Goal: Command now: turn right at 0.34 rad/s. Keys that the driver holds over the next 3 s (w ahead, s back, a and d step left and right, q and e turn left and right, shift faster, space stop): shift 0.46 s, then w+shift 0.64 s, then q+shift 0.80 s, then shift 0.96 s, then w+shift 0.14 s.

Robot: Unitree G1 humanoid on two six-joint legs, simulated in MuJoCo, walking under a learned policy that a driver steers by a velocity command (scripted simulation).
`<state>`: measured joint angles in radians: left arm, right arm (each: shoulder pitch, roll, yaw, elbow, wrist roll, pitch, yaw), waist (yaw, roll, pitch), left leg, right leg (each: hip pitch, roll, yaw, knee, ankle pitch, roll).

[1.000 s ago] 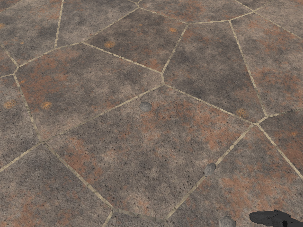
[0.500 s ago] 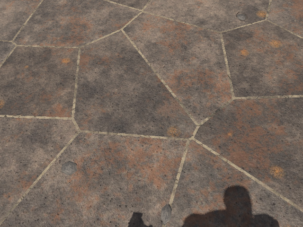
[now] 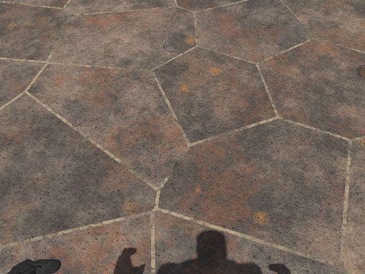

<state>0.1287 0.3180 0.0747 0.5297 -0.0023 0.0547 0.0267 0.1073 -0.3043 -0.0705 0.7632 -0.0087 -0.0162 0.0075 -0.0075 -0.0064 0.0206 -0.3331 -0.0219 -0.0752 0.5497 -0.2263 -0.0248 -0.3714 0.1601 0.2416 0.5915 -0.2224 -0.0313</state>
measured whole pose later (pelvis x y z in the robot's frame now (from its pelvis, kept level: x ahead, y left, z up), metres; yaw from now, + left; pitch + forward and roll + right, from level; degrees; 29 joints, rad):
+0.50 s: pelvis +0.01 -0.01 +0.00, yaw -3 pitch -1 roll +0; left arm 0.22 0.23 0.03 0.68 0.01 0.02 0.01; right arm 0.18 -0.25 -0.03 0.80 -0.01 -0.01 0.00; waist -0.02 0.02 0.01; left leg -0.26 0.02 -0.04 0.55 -0.29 -0.03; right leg -0.20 0.01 0.07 0.55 -0.34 0.00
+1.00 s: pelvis +0.20 +0.05 +0.01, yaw -3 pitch +3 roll +0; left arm 0.14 0.28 0.03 0.68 0.04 -0.02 -0.06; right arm 0.52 -0.24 -0.03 0.89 -0.02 -0.08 0.03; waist -0.07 -0.05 -0.05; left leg 0.00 -0.05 0.04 0.24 -0.29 0.06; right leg -0.72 -0.08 -0.01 0.99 -0.08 -0.02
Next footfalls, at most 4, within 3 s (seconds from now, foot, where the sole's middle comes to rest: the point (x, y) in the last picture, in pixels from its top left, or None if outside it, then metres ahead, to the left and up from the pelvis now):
0.30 right None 0.02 -0.13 -0.76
0.74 left None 0.14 0.14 -0.77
1.20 right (213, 250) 0.56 -0.08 -0.77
1.66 left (155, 212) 0.72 0.14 -0.77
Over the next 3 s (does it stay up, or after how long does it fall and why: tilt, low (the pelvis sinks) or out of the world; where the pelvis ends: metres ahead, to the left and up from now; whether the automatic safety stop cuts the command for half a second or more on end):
stays up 0.73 0.02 0.01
